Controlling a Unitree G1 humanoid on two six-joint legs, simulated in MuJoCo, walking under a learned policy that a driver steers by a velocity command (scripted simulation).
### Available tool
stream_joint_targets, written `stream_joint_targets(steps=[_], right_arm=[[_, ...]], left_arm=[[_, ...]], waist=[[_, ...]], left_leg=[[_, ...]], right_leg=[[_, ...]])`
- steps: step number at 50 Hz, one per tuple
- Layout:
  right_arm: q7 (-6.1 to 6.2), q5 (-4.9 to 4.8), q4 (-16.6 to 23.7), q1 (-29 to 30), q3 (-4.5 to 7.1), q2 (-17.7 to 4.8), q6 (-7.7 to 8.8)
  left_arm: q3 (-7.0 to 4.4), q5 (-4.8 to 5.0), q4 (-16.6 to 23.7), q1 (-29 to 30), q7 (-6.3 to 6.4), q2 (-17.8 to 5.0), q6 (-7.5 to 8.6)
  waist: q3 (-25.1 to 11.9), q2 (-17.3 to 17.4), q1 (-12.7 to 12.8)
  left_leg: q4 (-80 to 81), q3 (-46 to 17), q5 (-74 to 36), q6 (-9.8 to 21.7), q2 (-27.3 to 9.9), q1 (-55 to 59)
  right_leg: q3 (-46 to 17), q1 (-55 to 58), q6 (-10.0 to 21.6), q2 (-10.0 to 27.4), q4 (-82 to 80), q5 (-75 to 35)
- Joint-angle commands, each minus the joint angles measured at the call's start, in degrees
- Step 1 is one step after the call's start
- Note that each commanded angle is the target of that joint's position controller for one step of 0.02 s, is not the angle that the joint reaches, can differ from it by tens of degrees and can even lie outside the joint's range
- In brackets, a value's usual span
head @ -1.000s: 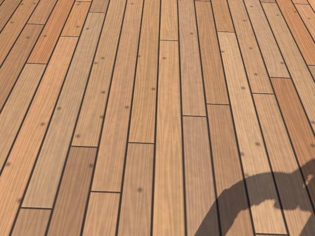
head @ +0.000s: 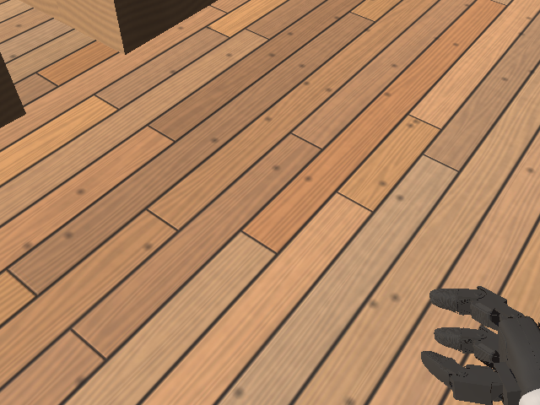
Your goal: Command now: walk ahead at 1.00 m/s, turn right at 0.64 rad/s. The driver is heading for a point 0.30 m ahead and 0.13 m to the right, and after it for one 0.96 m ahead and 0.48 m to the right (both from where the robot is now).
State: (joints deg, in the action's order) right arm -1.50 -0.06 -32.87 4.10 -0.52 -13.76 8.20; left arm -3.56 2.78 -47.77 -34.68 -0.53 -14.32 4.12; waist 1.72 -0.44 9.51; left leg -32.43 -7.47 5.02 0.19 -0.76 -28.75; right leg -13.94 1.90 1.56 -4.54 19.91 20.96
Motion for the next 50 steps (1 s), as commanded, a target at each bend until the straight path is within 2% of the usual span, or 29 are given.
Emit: stream_joint_targets(steps=[1, 2, 3, 4, 5, 7, 10, 14, 17, 20, 22, 23, 24, 25, 26, 27, 28, 29, 30, 32, 36, 38, 42, 44, 45, 46, 47, 48, 50], right_arm=[[1.52, -0.75, 0.64, -10.72, 4.99, -10.03, 0.16], [2.34, -0.55, -1.03, -22.68, 6.36, -13.33, -0.12], [2.22, 0.38, -2.94, -30.94, 7.18, -17.72, -1.11], [1.69, -0.04, -3.53, -28.89, 6.83, -15.28, -1.58], [1.86, -0.58, -3.59, -26.40, 6.05, -11.39, -1.70], [1.90, 0.79, -5.30, -22.93, 4.90, -7.11, -2.27], [1.55, 0.66, -6.89, -17.55, 4.43, -4.03, -2.02], [2.10, 0.32, -7.54, -13.71, 5.46, -7.84, -0.96], [2.26, 0.04, -9.02, -17.15, 6.20, -11.66, -0.75], [2.11, 0.35, -9.84, -21.08, 7.00, -16.70, -1.91], [2.37, 0.11, -9.07, -20.66, 7.68, -19.78, -3.56], [2.46, 0.05, -7.74, -18.57, 7.56, -19.61, -3.69], [2.24, 0.38, -8.12, -19.83, 5.75, -13.48, -2.78], [1.34, 0.26, -3.15, -28.23, 2.65, -4.98, -0.40], [0.88, -1.04, -1.40, -21.13, 3.19, -12.16, 1.92], [1.08, -2.76, 0.66, -14.12, 3.53, -13.40, 2.60], [1.63, -1.99, 0.44, -13.25, 3.08, -11.98, 2.74], [2.03, -0.41, -0.85, -14.59, 3.06, -11.14, 2.21], [1.88, -0.05, -1.72, -17.37, 3.33, -11.35, 1.13], [1.88, 0.48, -2.02, -17.14, 3.62, -11.30, -0.58], [1.41, 1.74, 2.82, -4.08, 1.98, -6.19, -0.53], [0.94, 0.46, 4.21, -0.95, 2.26, -6.16, -0.14], [0.94, -2.17, 4.70, -1.01, 4.33, -10.73, 0.09], [1.33, -2.73, 2.10, -13.96, 6.75, -14.07, 0.16], [2.02, -2.70, 0.11, -27.48, 7.42, -15.16, -0.43], [1.92, 0.51, -1.05, -32.80, 7.71, -19.74, -0.76], [0.59, 0.90, -1.43, -30.84, 7.54, -18.75, -0.89], [0.87, 0.28, -0.26, -26.54, 6.61, -13.25, -1.23], [0.98, 1.08, -2.74, -24.72, 5.92, -11.07, -2.20]], left_arm=[[-1.50, -0.04, 6.67, 9.70, 0.08, -8.88, 1.11], [-0.63, -1.12, 8.20, 11.98, -0.08, -6.89, 1.17], [1.58, 0.92, 10.11, 5.67, 0.24, -0.33, 1.68], [1.64, 2.63, 10.42, 6.25, 1.20, -2.72, 1.25], [0.95, 1.75, 10.41, 11.59, 1.56, -5.42, 0.77], [0.62, -0.46, 10.82, 16.30, 1.11, -5.18, -0.10], [1.01, 0.14, 13.14, 19.31, -0.21, -1.87, -2.34], [1.44, -0.91, 15.77, 23.02, -1.68, -2.97, -2.58], [1.56, -1.37, 17.24, 30.59, -3.24, -4.05, -1.89], [0.21, -0.64, 18.47, 32.17, -4.07, -7.70, -1.58], [-2.09, 0.24, 16.53, 20.70, -3.89, -12.41, -2.35], [-4.40, 0.06, 12.57, 6.32, -3.26, -16.58, -3.12], [-4.98, 0.79, 9.44, 0.47, -2.03, -18.15, -4.07], [-4.67, -0.70, 12.92, 8.32, -1.86, -22.73, -3.02], [-4.04, -1.50, 15.02, 7.33, -1.87, -17.97, -2.00], [-3.66, -2.21, 14.35, 7.96, -1.80, -16.52, -0.86], [-3.34, -2.36, 14.04, 11.19, -2.06, -15.88, 0.18], [-2.85, -2.78, 14.54, 15.28, -1.95, -14.52, 0.72], [-2.38, -3.57, 15.27, 18.08, -1.56, -13.31, 0.94], [-1.53, -2.38, 14.59, 19.57, -0.93, -10.57, 0.84], [-1.82, -1.21, 12.68, 18.40, 1.15, -11.17, 0.42], [-2.57, -0.65, 11.32, 15.64, 1.44, -12.55, 0.14], [-2.80, 0.17, 9.40, 13.75, 2.03, -11.17, -0.42], [-2.63, -1.23, 9.32, 14.77, 1.49, -10.78, -1.24], [-1.21, -3.00, 10.77, 16.57, 0.75, -7.59, -1.39], [1.28, -1.54, 12.56, 5.39, 0.38, 2.00, -0.99], [2.09, 2.23, 13.54, 4.88, 0.65, -1.68, -0.61], [1.06, 1.57, 12.64, 11.97, 0.99, -6.99, -1.00], [0.61, -1.47, 13.87, 21.30, 0.69, -8.36, -0.84]], waist=[[-2.21, -2.41, -14.53], [-10.22, 1.18, -20.66], [-21.67, 18.04, -18.73], [-17.14, 20.34, -17.71], [-7.95, 13.88, -18.14], [-0.42, 5.30, -15.11], [3.95, 6.30, -10.41], [5.50, 2.71, -7.85], [7.23, -1.92, -10.78], [3.86, 2.70, -9.19], [-3.36, 7.89, -1.41], [-9.93, 6.75, 5.62], [-9.33, -2.90, 5.60], [-16.63, -21.63, -6.83], [-23.22, -10.95, -1.07], [-12.56, -4.32, -1.57], [-6.35, 4.52, -5.46], [-3.60, 6.13, -8.72], [-2.20, 3.33, -11.45], [1.41, 1.55, -12.66], [5.76, 0.03, -8.30], [3.53, -1.16, -5.68], [2.54, -5.10, -6.46], [-4.56, -5.94, -13.84], [-14.58, -4.84, -20.66], [-24.57, 20.04, -14.36], [-24.06, 31.40, -13.38], [-13.96, 19.60, -15.74], [-4.23, 3.53, -15.43]], left_leg=[[2.39, 2.54, 1.62, 0.74, 0.92, 32.44], [1.97, -4.78, 9.41, 3.94, -7.07, 46.37], [9.75, -32.59, 31.41, 12.53, -22.50, 60.23], [15.57, -44.21, 43.53, 13.07, -24.06, 55.46], [16.52, -36.86, 38.41, 11.64, -22.02, 48.47], [17.64, -21.16, 21.40, 10.41, -18.07, 36.46], [21.57, -7.12, 9.54, 8.54, -15.74, 25.68], [25.63, 8.01, -2.03, 7.42, -13.48, 20.90], [27.90, 16.54, -6.57, 4.96, -10.85, 21.65], [19.57, 19.77, -44.96, 3.44, -11.68, 30.56], [0.35, 20.06, -69.33, 3.39, -13.49, 32.38], [-16.89, 19.04, -67.05, 3.02, -12.69, 23.10], [-40.28, 17.96, -14.33, 0.34, -5.06, 6.28], [-61.70, 8.84, 28.39, -1.47, 4.99, -15.87], [-59.42, -1.85, 21.98, 1.13, 2.67, -19.17], [-54.15, -0.92, 18.14, 2.16, 0.92, -21.13], [-47.89, -1.09, 15.20, 2.06, -1.31, -17.93], [-43.43, -1.68, 13.84, 1.37, -3.16, -12.93], [-40.87, -2.49, 13.04, 0.31, -4.12, -8.91], [-33.31, -1.40, 13.29, -1.93, -5.29, -6.44], [-10.04, 4.00, -6.94, -5.04, -1.73, 2.91], [-2.82, 4.19, -15.19, -5.42, 0.67, 11.04], [3.94, -0.87, -9.87, -4.96, -0.43, 9.78], [1.72, 0.99, -0.99, -2.64, -0.39, 21.20], [-3.74, -1.13, 5.63, -1.17, -4.82, 39.29], [5.25, -29.89, 28.62, 6.26, -19.10, 59.27], [17.05, -52.00, 51.70, 9.79, -24.65, 57.28], [19.13, -44.27, 49.10, 8.49, -21.36, 48.52], [17.47, -25.26, 27.05, 6.94, -15.50, 34.31]], right_leg=[[-7.85, -24.95, 5.30, 7.08, 6.62, -18.28], [-3.59, -32.46, 2.91, 4.42, 24.29, -16.29], [2.63, -45.43, 0.75, 0.15, 45.02, 7.75], [5.50, -53.98, 0.64, 4.64, 55.98, 7.21], [6.88, -57.60, 0.69, 6.74, 60.00, 2.75], [8.27, -54.75, 0.86, 10.67, 58.51, -2.10], [7.62, -51.68, 0.77, 14.69, 54.94, -3.16], [9.05, -49.25, -0.60, 15.06, 44.91, -16.97], [15.85, -41.26, 1.42, 11.90, 29.26, -27.75], [23.11, -32.58, 4.58, 4.62, 23.44, -24.05], [24.98, -19.33, 7.31, 0.21, 24.97, -15.52], [22.14, 0.35, 10.01, -0.46, 23.09, -15.85], [12.99, 15.21, 12.43, 3.42, 21.06, -14.91], [-23.52, 27.57, 24.92, 16.63, 9.79, 3.28], [-37.13, 27.07, 24.37, 19.71, -2.30, 21.40], [-35.58, 17.68, 20.88, 19.21, -6.83, 21.36], [-31.63, 6.58, 19.20, 17.77, -7.27, 14.57], [-25.60, -2.23, 18.43, 15.10, -6.26, 7.17], [-21.42, -8.95, 18.74, 12.52, -6.47, 3.20], [-14.94, -16.87, 18.42, 9.70, -7.99, -1.33], [-4.02, -30.26, 14.56, 2.75, -7.69, -8.90], [-5.38, -31.72, 12.06, 3.23, -7.43, -4.14], [-12.08, -16.66, 9.38, 6.51, 0.43, -2.96], [-11.04, -12.76, 6.68, 6.12, 14.20, -18.00], [-7.70, -19.97, 4.36, 3.95, 31.37, -19.85], [-2.03, -38.40, 2.08, -3.38, 55.37, 13.36], [2.18, -49.22, 1.75, 1.52, 65.55, 8.68], [4.82, -51.18, 1.23, 4.04, 67.27, 2.29], [7.19, -47.30, 1.52, 7.29, 61.93, -1.89]])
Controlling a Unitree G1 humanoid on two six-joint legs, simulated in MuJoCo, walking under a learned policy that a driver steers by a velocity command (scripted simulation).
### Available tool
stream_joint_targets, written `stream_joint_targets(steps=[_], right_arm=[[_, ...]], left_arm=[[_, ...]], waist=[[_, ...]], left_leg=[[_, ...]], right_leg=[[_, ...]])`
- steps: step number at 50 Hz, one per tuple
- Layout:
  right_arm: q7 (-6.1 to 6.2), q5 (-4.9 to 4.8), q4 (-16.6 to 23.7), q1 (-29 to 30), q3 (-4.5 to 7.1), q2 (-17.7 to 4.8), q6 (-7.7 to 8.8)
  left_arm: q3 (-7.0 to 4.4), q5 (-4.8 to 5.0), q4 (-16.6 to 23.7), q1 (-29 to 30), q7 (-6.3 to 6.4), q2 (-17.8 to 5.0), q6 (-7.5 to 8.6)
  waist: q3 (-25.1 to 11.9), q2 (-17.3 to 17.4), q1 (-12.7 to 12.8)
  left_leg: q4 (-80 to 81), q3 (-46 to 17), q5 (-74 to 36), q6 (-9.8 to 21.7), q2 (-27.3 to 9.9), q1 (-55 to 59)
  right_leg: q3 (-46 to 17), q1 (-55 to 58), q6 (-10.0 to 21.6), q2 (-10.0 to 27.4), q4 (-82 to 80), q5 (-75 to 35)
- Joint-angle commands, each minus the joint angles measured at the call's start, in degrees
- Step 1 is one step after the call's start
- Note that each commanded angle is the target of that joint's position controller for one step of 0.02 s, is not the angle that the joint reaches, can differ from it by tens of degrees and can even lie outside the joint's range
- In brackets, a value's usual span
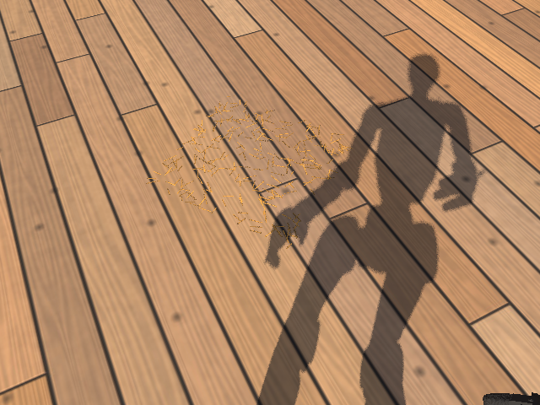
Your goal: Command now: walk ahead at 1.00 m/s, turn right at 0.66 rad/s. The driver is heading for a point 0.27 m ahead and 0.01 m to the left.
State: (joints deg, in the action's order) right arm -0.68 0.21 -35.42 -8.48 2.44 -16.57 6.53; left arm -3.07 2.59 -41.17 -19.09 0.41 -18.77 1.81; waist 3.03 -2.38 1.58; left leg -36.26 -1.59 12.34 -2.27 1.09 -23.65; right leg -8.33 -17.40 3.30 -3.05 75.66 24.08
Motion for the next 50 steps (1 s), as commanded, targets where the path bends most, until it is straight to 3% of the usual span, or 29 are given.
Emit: stream_joint_targets(steps=[1, 3, 4, 6, 7, 9, 10, 13, 14, 15, 16, 17, 18, 19, 20, 21, 23, 25, 28, 31, 33, 34, 35, 36, 37, 38, 39, 43, 50], right_arm=[[0.20, 1.21, -1.33, -10.99, 2.52, -7.19, -0.32], [-0.25, 0.55, -3.22, -9.88, 1.30, -3.19, 0.21], [-0.47, 0.08, -4.05, -9.65, 0.95, -2.29, 0.44], [-0.36, -0.43, -5.17, -8.75, 1.57, -5.18, 0.75], [-0.14, -0.39, -5.34, -7.74, 1.99, -7.06, 0.71], [0.51, -0.77, -5.95, -7.02, 2.21, -8.99, 0.39], [0.69, -1.16, -7.13, -9.60, 2.27, -9.70, 0.41], [1.13, -1.63, -9.45, -12.15, 2.45, -11.33, -0.27], [1.31, -1.70, -9.76, -12.29, 2.51, -11.70, -0.72], [1.47, -1.79, -9.75, -11.58, 2.42, -11.71, -1.32], [1.68, -1.64, -9.54, -12.12, 2.12, -11.15, -1.66], [1.90, 0.49, -7.33, -13.46, 0.95, -8.08, -1.77], [0.82, 0.29, -9.72, -26.60, -1.52, -1.44, -2.04], [0.44, -0.59, -11.90, -25.85, -0.29, -7.38, -2.65], [0.59, -1.36, -9.94, -18.35, 0.29, -8.77, -3.29], [1.56, -0.94, -9.20, -13.73, 0.44, -8.39, -3.84], [2.56, -0.40, -9.34, -13.29, 0.66, -7.57, -5.60], [2.98, -0.14, -9.94, -14.49, 0.25, -5.12, -6.57], [3.32, 0.40, -9.67, -10.40, -0.32, -3.54, -7.02], [3.09, 0.23, -9.57, -6.63, -0.12, -4.29, -7.43], [2.82, 1.00, -9.74, -5.75, -0.28, -3.73, -7.23], [2.77, 1.67, -9.41, -4.95, -0.36, -4.09, -7.07], [2.85, 1.99, -8.61, -4.33, -0.24, -6.07, -6.86], [2.88, 1.42, -9.18, -2.08, 0.99, -10.50, -6.87], [2.48, 1.38, -9.22, -1.58, 0.49, -7.28, -6.51], [2.30, 1.62, -9.66, -1.54, -0.20, -5.16, -6.09], [2.18, 1.56, -9.85, -0.86, -0.44, -4.62, -5.70], [2.20, 0.70, -11.41, -2.21, -0.65, -4.72, -4.58], [2.24, 0.32, -14.00, -2.60, -0.87, -4.58, -4.86]], left_arm=[[0.16, -1.17, 8.04, 6.79, -0.69, -2.73, 1.55], [0.38, -0.18, 7.88, 7.61, -1.07, -1.00, 1.05], [0.62, -0.27, 7.99, 8.30, -1.13, -0.17, 0.83], [1.11, -1.62, 8.87, 10.38, -1.41, 0.63, 1.10], [1.41, -2.27, 9.16, 11.43, -1.88, 0.86, 1.54], [1.95, -2.78, 9.12, 14.57, -3.21, 1.37, 2.72], [1.94, -2.75, 9.47, 17.02, -3.78, 1.39, 3.06], [0.75, -2.87, 9.62, 18.25, -4.25, -1.56, 2.98], [0.04, -3.26, 8.64, 15.54, -4.08, -2.95, 2.98], [-0.88, -3.67, 6.64, 9.80, -3.82, -4.28, 2.97], [-1.60, -4.02, 5.12, 5.05, -3.21, -5.84, 2.62], [-2.23, -4.86, 4.10, -0.55, -2.16, -10.24, 2.13], [-0.68, -5.91, 5.42, 2.35, -2.21, -9.29, 1.99], [-0.49, -4.33, 5.79, 4.17, -2.75, -5.45, 1.46], [0.08, -3.00, 5.74, 8.46, -3.02, -3.80, 1.37], [0.47, -2.49, 5.01, 11.21, -2.97, -2.21, 1.39], [0.54, -3.90, 4.07, 14.11, -2.84, -2.01, 1.42], [0.20, -4.74, 2.99, 15.67, -2.62, -2.48, 1.57], [-0.05, -4.58, 1.04, 15.64, -1.70, -2.72, 1.23], [0.11, -4.24, -0.79, 15.14, -1.13, -2.67, 0.29], [0.71, -3.71, -1.75, 15.47, -1.06, -1.44, -0.20], [1.24, -3.69, -2.81, 13.72, -1.08, -0.11, -0.22], [1.53, -4.04, -3.79, 11.58, -1.07, 0.54, -0.16], [0.92, -3.64, -4.33, 8.13, -0.90, -0.35, -0.29], [0.79, -3.93, -4.80, 10.27, -0.49, -1.73, -0.57], [0.64, -3.76, -4.65, 11.34, -0.23, -1.80, -0.83], [0.77, -3.70, -5.23, 11.15, 0.06, -1.07, -1.10], [0.63, -3.46, -7.42, 10.31, 0.23, -1.14, -1.33], [0.37, -2.86, -11.34, 11.23, 0.72, -1.18, -2.17]], waist=[[-2.98, 6.46, -5.59], [0.07, 7.93, -3.54], [1.33, 6.95, -2.60], [2.90, 5.40, -1.09], [2.65, 5.31, -0.82], [0.99, 5.49, -1.82], [0.00, 5.91, -3.05], [-1.07, 7.49, -1.90], [-3.07, 7.63, -0.23], [-6.36, 7.00, 3.13], [-9.13, 5.94, 5.40], [-16.02, -4.65, 5.41], [-28.02, -13.26, -1.51], [-30.18, -5.13, 0.41], [-20.01, -2.60, 0.05], [-14.26, 0.95, -0.75], [-10.37, -0.84, -3.81], [-10.46, -2.51, -5.18], [-11.37, -2.40, -3.87], [-9.52, -2.49, -2.85], [-7.20, -1.69, -3.79], [-5.89, -0.83, -3.72], [-4.94, 1.67, -2.84], [-2.85, 9.21, 0.79], [-2.34, 8.23, -1.08], [-2.35, 7.87, -1.10], [-2.67, 7.81, -0.81], [-5.16, 5.57, -1.39], [-5.66, 2.93, -1.73]], left_leg=[[21.66, -26.07, 14.53, 10.07, -15.62, 24.21], [23.48, -19.29, 5.41, 10.72, -13.59, 19.42], [23.55, -17.04, -3.44, 11.62, -14.02, 17.89], [23.84, -11.76, -24.64, 13.23, -15.79, 16.78], [24.45, -8.31, -29.81, 13.09, -15.21, 15.61], [25.86, -0.87, -32.59, 10.94, -11.35, 11.78], [27.05, -0.16, -31.73, 10.55, -11.46, 11.55], [23.35, 1.15, -36.38, 8.74, -12.71, 18.93], [19.20, 1.74, -40.80, 7.82, -12.56, 21.14], [11.78, 3.31, -44.37, 6.48, -11.26, 21.01], [2.21, 4.62, -41.83, 4.46, -9.03, 17.37], [-17.74, 5.88, -13.52, 1.93, -4.05, 5.96], [-35.95, -2.09, 27.51, -0.44, 1.33, -4.88], [-37.96, -7.25, 25.72, -0.39, -1.30, -3.24], [-35.99, -4.60, 23.27, -0.81, -3.37, -6.96], [-31.95, -3.35, 19.67, -1.26, -5.01, -8.02], [-26.24, -3.41, 14.69, -2.22, -6.74, -0.75], [-20.46, -2.24, 13.05, -2.84, -6.38, 4.83], [-10.06, -1.67, 7.27, -2.34, -6.23, 8.71], [-3.10, -1.41, 1.41, -1.30, -5.40, 11.85], [5.03, -0.48, -2.69, 0.11, -4.47, 16.03], [9.11, -1.60, -4.61, 1.13, -5.38, 17.68], [12.27, -5.20, -7.29, 2.66, -9.06, 18.38], [11.63, -4.82, 1.44, 4.47, -9.00, 12.27], [13.31, -3.88, 8.61, 4.16, -7.10, 7.51], [14.04, -3.46, 8.93, 3.13, -6.59, 5.94], [13.98, -3.08, 5.63, 2.24, -6.16, 6.11], [11.79, -2.16, -4.83, 1.96, -5.61, 9.91], [11.44, -1.31, -10.09, 2.46, -4.70, 11.25]], right_leg=[[0.58, -26.04, 0.16, 7.35, 2.53, -6.25], [0.10, -23.43, 0.54, 8.03, -2.42, -5.17], [-0.25, -23.38, 0.31, 7.87, -5.09, -3.85], [0.36, -24.56, -1.04, 6.76, -13.36, -5.88], [2.02, -22.60, -1.51, 6.48, -19.44, -9.99], [6.84, -12.67, -1.70, 4.78, -32.89, -23.43], [7.82, -7.86, -1.68, 3.65, -36.41, -28.85], [7.23, -4.63, 0.41, 1.81, -43.56, -29.58], [7.75, -1.53, 1.31, 0.79, -44.99, -29.17], [8.80, 5.77, 2.46, -0.33, -47.23, -31.12], [8.00, 14.00, 3.30, 0.92, -48.68, -37.19], [-5.37, 28.40, 6.46, 12.85, -44.26, -63.24], [-25.08, 39.59, 18.26, 27.43, -43.55, -77.49], [-24.37, 33.25, 18.13, 24.34, -46.99, -64.98], [-16.72, 25.33, 15.85, 20.76, -49.27, -56.09], [-13.29, 18.09, 13.29, 17.86, -51.65, -49.54], [-8.91, 4.79, 11.40, 15.33, -55.94, -44.28], [-5.68, -1.28, 11.77, 14.22, -58.12, -42.51], [-3.17, -2.93, 11.16, 13.04, -59.33, -34.19], [-3.91, -4.63, 9.67, 12.34, -61.10, -15.17], [-3.82, -7.03, 6.92, 10.57, -60.47, -3.52], [-3.59, -7.96, 4.50, 9.08, -59.67, 0.42], [-2.51, -8.47, 1.94, 7.05, -57.20, 2.77], [1.64, -6.82, 0.11, 3.32, -56.70, 1.54], [2.81, -1.84, -0.95, 2.86, -54.56, -1.89], [2.90, 0.32, -0.76, 3.09, -53.51, -4.26], [2.81, 1.54, -0.33, 3.51, -52.92, -6.39], [3.23, 4.08, 0.23, 3.63, -51.07, -16.70], [3.27, 7.68, 0.01, 3.93, -49.87, -24.64]])
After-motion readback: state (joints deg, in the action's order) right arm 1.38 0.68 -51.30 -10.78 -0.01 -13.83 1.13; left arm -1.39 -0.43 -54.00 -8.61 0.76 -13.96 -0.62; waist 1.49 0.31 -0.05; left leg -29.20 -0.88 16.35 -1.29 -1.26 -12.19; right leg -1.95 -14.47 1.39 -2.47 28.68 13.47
